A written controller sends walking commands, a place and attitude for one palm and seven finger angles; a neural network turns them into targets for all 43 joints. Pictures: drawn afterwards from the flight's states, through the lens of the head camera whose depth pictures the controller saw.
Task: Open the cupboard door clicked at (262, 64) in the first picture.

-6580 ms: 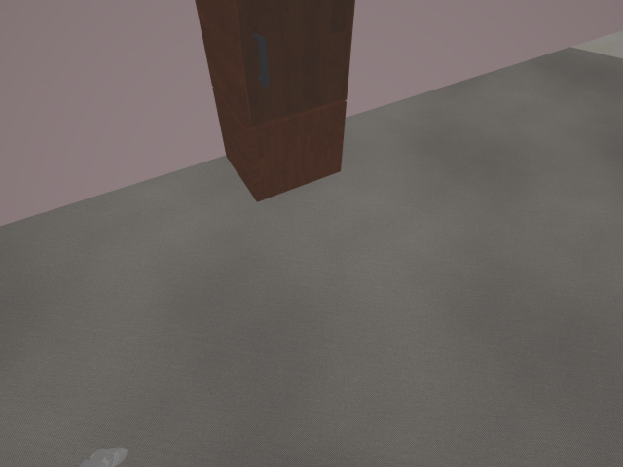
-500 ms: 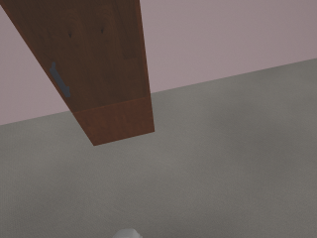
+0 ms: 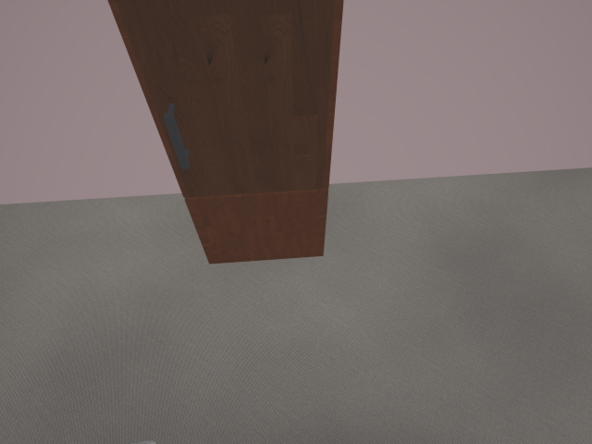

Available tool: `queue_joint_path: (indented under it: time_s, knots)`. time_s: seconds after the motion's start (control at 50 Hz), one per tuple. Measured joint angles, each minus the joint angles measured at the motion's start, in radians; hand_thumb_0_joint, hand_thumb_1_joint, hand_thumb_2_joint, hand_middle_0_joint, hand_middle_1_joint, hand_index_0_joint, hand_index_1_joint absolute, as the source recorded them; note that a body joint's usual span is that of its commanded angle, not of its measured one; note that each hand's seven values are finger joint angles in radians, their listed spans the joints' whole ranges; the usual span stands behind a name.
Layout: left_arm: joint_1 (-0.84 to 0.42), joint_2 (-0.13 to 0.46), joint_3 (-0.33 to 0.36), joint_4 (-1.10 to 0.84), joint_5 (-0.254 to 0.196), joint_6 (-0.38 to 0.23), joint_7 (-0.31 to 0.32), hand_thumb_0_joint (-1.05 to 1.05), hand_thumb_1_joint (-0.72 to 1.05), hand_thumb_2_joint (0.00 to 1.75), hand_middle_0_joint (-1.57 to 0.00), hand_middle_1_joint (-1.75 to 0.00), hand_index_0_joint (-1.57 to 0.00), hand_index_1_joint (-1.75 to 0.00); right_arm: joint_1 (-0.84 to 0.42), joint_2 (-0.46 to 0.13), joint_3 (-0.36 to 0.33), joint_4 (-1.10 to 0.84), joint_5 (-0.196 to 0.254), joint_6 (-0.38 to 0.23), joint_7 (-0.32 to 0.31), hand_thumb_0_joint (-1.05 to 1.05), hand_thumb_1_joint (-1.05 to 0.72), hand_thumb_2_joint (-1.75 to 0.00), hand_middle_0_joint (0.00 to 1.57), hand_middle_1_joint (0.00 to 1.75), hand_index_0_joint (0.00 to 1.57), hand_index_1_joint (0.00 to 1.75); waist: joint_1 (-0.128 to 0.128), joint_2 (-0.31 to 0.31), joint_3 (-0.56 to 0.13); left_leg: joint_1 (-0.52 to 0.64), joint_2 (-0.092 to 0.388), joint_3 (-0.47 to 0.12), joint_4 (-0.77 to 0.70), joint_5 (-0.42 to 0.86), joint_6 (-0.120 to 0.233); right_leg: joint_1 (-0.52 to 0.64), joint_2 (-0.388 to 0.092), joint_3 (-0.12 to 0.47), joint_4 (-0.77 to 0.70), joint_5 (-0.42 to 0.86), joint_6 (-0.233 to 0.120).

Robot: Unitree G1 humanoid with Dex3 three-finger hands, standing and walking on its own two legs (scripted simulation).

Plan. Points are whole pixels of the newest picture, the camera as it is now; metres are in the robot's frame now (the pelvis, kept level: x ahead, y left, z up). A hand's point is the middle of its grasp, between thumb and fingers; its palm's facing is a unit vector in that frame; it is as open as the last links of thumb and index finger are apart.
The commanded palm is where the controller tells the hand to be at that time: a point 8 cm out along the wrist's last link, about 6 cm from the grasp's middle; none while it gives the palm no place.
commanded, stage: take the last steps up to it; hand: left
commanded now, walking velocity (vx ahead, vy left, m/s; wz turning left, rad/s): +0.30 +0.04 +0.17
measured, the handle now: (178, 137) +0.79 +0.35 -0.09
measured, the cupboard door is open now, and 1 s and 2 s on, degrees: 0 0 0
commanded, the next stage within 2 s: come to a stop and stand still in 0.96 s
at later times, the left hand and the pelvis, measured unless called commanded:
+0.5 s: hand out of the picture -0.06 +0.15 -0.15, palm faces +0.23 -0.95 -0.19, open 7.3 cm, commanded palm none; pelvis +0.06 +0.01 +0.01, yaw +7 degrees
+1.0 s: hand (167, 338) +0.30 +0.25 -0.15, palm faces +0.07 -0.97 -0.23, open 7.3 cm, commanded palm none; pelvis +0.21 +0.06 +0.00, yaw +4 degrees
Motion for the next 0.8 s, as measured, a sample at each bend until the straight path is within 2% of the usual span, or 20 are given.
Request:
queue_joint_path:
  time_s: [0.04,0.08,0.12,0.18,0.26,0.4,0.54,0.58,0.6,0.64,0.68,0.7,0.74,0.8]
  knots:
    - [0.003,-0.013,-0.006,0.000,0.003,-0.021,0.000,0.01,0.91,0.90,-0.20,-0.29,-0.20,-0.29,0.018,-0.007,-0.005,0.014,0.005,0.002,0.000,0.00,-0.91,-0.90,0.20,0.30,0.20,0.30,-0.002,0.012,-0.010,-0.023,-0.003,-0.007,0.050,-0.023,-0.015,0.065,0.011,-0.013,-0.147,0.095,-0.018]
    - [0.009,-0.039,-0.016,0.009,0.011,-0.040,-0.001,0.00,0.91,0.90,-0.20,-0.29,-0.20,-0.29,0.033,-0.021,-0.015,0.032,0.007,0.011,0.000,0.00,-0.91,-0.90,0.20,0.30,0.20,0.30,-0.009,0.047,-0.013,-0.069,0.002,-0.024,0.182,-0.155,-0.018,0.076,0.023,-0.038,-0.145,0.102,-0.079]
    - [0.036,-0.054,-0.022,0.011,0.013,-0.050,-0.005,0.00,0.91,0.90,-0.20,-0.30,-0.20,-0.29,0.054,-0.027,-0.022,0.049,0.001,0.026,0.007,0.00,-0.91,-0.90,0.20,0.30,0.20,0.30,-0.003,0.047,-0.030,-0.136,-0.006,-0.019,0.365,-0.202,-0.015,0.097,0.015,-0.048,-0.170,0.102,-0.112]
    - [0.086,-0.071,-0.022,0.031,0.013,-0.061,-0.004,0.00,0.91,0.90,-0.21,-0.30,-0.21,-0.29,0.078,-0.039,-0.034,0.069,-0.007,0.025,0.022,0.01,-0.91,-0.90,0.20,0.30,0.20,0.30,0.000,0.043,-0.050,-0.215,0.016,0.004,0.549,-0.105,-0.022,0.143,0.006,-0.056,-0.255,0.137,-0.116]
    - [0.152,-0.076,-0.018,0.069,0.013,-0.078,-0.001,0.00,0.92,0.90,-0.21,-0.30,-0.21,-0.29,0.112,-0.045,-0.043,0.088,-0.011,0.016,0.028,0.01,-0.91,-0.90,0.20,0.30,0.20,0.30,0.001,0.041,-0.066,-0.261,0.061,0.010,0.596,0.012,-0.040,0.196,0.004,-0.079,-0.343,0.167,-0.116]
    - [0.258,-0.095,-0.020,0.144,0.021,-0.097,-0.003,0.00,0.91,0.90,-0.21,-0.30,-0.21,-0.29,0.117,-0.036,-0.038,0.118,-0.010,0.013,0.032,0.01,-0.91,-0.90,0.19,0.30,0.19,0.30,0.031,0.034,-0.073,-0.264,0.114,0.038,0.455,0.046,-0.047,0.254,0.002,-0.111,-0.408,0.163,-0.102]
    - [0.325,-0.100,-0.015,0.220,0.025,-0.089,-0.004,0.01,0.91,0.90,-0.21,-0.30,-0.20,-0.29,0.037,0.005,-0.015,0.099,-0.001,-0.018,0.035,0.01,-0.91,-0.90,0.19,0.30,0.19,0.30,0.075,-0.001,-0.055,-0.178,0.100,0.109,0.181,-0.012,-0.018,0.282,-0.022,-0.121,-0.370,0.098,-0.053]
    - [0.343,-0.100,-0.011,0.235,0.022,-0.080,-0.004,0.01,0.91,0.90,-0.21,-0.30,-0.21,-0.29,0.016,0.015,-0.007,0.080,0.000,-0.044,0.032,0.01,-0.91,-0.90,0.19,0.30,0.19,0.30,0.078,-0.008,-0.050,-0.107,0.088,0.134,0.062,0.003,-0.007,0.270,-0.032,-0.114,-0.295,0.044,-0.035]
    - [0.349,-0.103,-0.010,0.241,0.019,-0.073,-0.005,0.01,0.91,0.90,-0.21,-0.30,-0.21,-0.29,0.006,0.018,-0.006,0.071,-0.002,-0.063,0.027,0.01,-0.91,-0.90,0.19,0.30,0.19,0.30,0.073,-0.007,-0.048,-0.092,0.088,0.135,0.038,0.031,0.006,0.238,-0.038,-0.110,-0.208,0.002,-0.042]
    - [0.325,-0.094,-0.010,0.253,0.017,-0.051,-0.006,0.01,0.91,0.90,-0.21,-0.30,-0.20,-0.29,-0.012,0.043,-0.002,0.061,-0.003,-0.085,0.012,0.00,-0.91,-0.90,0.19,0.30,0.20,0.30,0.067,-0.037,-0.029,-0.087,0.071,0.159,0.097,0.001,0.024,0.139,-0.053,-0.053,0.048,-0.089,-0.065]
    - [0.291,-0.088,-0.006,0.251,0.019,-0.038,-0.008,0.01,0.91,0.90,-0.21,-0.30,-0.20,-0.29,-0.003,0.060,-0.005,0.053,0.004,-0.096,-0.004,0.00,-0.92,-0.90,0.20,0.30,0.20,0.30,0.056,-0.043,-0.032,-0.049,0.064,0.178,0.083,-0.028,0.033,0.029,-0.046,-0.028,0.264,-0.080,-0.078]
    - [0.270,-0.084,-0.003,0.245,0.020,-0.037,-0.011,0.01,0.91,0.90,-0.20,-0.30,-0.20,-0.29,0.003,0.061,-0.014,0.047,0.009,-0.103,-0.015,-0.01,-0.93,-0.90,0.20,0.30,0.20,0.30,0.047,-0.045,-0.035,-0.025,0.058,0.185,0.056,-0.027,0.034,-0.019,-0.046,-0.027,0.326,-0.051,-0.080]
    - [0.221,-0.072,0.005,0.220,0.024,-0.040,-0.015,0.01,0.91,0.90,-0.20,-0.29,-0.20,-0.29,0.021,0.053,-0.019,0.045,0.008,-0.112,-0.026,-0.03,-0.96,-0.90,0.20,0.30,0.20,0.30,0.032,-0.047,-0.042,0.022,0.045,0.190,-0.006,-0.009,0.034,-0.095,-0.051,-0.031,0.372,0.012,-0.076]
    - [0.144,-0.052,0.014,0.167,0.024,-0.046,-0.017,0.01,0.91,0.90,-0.20,-0.29,-0.20,-0.29,0.064,0.041,-0.012,0.069,0.005,-0.112,-0.026,-0.03,-0.96,-0.90,0.20,0.30,0.20,0.30,0.026,-0.050,-0.054,0.084,0.027,0.192,-0.086,0.005,0.041,-0.173,-0.057,-0.033,0.342,0.089,-0.064]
